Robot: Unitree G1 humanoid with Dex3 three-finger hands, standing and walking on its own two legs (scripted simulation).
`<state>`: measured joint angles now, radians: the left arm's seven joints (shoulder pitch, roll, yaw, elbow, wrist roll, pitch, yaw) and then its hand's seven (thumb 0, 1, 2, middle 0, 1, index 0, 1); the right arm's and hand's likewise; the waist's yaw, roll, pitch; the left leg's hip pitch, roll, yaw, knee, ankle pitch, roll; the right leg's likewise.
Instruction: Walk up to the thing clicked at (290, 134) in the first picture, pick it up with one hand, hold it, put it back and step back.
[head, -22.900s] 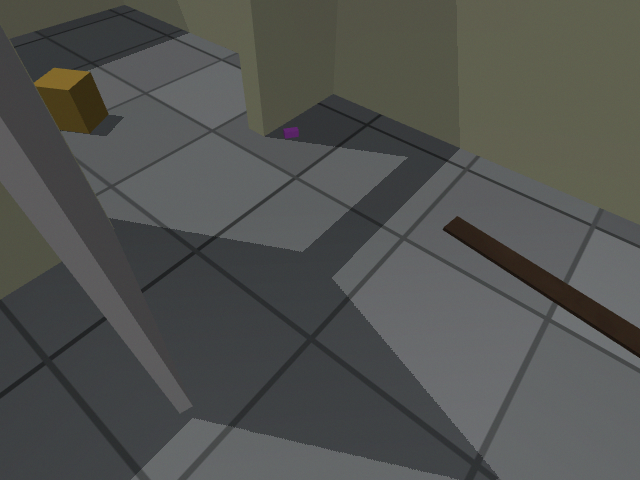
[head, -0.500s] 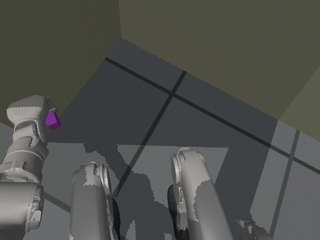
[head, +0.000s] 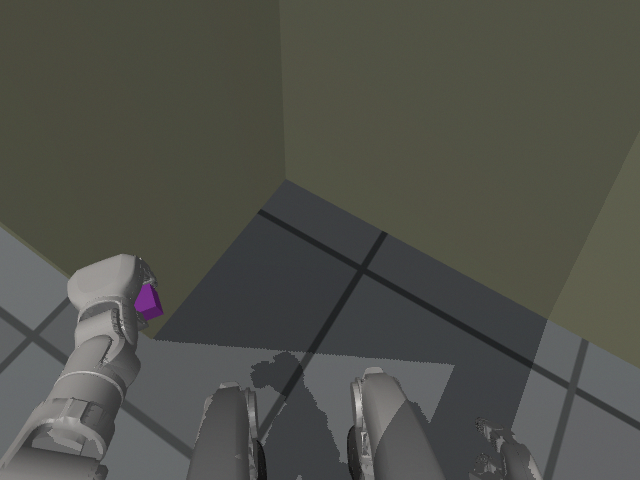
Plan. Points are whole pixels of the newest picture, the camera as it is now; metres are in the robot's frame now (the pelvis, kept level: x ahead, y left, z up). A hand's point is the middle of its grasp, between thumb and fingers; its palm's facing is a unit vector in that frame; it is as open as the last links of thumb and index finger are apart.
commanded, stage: lift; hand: left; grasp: from above
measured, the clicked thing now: (129, 308) +0.38 +0.25 -0.12
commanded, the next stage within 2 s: hold in 0.72 s
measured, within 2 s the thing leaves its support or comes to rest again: neither
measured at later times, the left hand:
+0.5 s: hand (94, 264) +0.38 +0.23 +0.05, palm faces -0.41 -0.18 -0.89, open 6.7 cm
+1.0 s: hand (65, 223) +0.39 +0.23 +0.11, palm faces -0.40 -0.17 -0.90, open 6.7 cm
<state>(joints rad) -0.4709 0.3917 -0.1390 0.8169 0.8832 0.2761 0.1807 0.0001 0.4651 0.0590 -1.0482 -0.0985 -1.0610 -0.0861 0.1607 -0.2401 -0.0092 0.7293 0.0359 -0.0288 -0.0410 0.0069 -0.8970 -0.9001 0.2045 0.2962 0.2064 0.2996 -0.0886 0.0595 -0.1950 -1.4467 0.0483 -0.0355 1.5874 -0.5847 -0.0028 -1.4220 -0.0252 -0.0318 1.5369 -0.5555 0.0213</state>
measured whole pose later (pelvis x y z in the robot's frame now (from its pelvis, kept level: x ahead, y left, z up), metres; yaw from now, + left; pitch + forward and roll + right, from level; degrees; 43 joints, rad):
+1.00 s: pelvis +0.07 +0.00 +0.17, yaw +1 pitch +8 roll +0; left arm -0.37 0.30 -0.22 0.85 0.89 0.28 0.15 0.00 0.47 0.06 -1.04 -0.10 -1.05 -0.09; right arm 0.25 -0.26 -0.03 0.76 0.04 -0.05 -0.02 0.01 -0.89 -0.90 0.20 0.30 0.21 0.30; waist -0.04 0.05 -0.08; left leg -0.48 0.03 0.03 0.71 -0.35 0.00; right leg -0.48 -0.03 -0.01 0.68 -0.33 0.03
